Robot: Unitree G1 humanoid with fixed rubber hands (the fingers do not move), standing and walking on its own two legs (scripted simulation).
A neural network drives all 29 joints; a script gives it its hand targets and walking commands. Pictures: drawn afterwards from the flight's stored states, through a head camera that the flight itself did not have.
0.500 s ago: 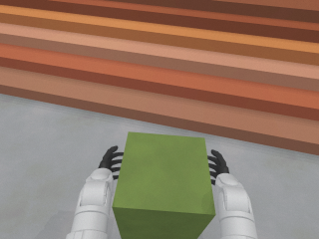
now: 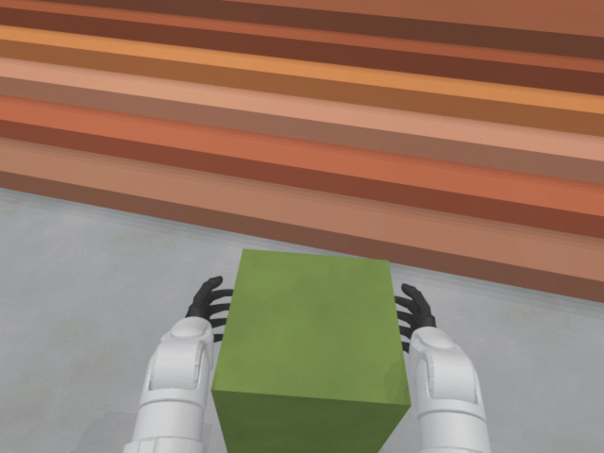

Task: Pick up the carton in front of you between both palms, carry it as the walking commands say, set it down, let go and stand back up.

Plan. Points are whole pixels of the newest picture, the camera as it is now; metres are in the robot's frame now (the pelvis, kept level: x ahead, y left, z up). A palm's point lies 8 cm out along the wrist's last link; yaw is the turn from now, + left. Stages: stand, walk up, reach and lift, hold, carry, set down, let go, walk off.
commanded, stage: hold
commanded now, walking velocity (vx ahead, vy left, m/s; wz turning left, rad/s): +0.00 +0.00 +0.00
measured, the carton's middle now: (306, 361) +0.28 +0.00 -0.03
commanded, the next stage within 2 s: carry in 0.44 s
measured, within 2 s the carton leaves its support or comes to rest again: neither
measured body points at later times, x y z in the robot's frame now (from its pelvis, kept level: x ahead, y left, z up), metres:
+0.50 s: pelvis +0.01 +0.00 +0.00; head -0.03 +0.00 +0.45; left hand +0.31 +0.15 +0.04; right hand +0.31 -0.15 +0.04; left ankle +0.03 +0.13 -0.74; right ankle +0.01 -0.12 -0.74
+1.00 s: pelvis +0.18 +0.01 -0.01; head +0.16 +0.01 +0.44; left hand +0.45 +0.15 +0.07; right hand +0.44 -0.16 +0.07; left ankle +0.19 +0.09 -0.74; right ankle +0.07 -0.09 -0.68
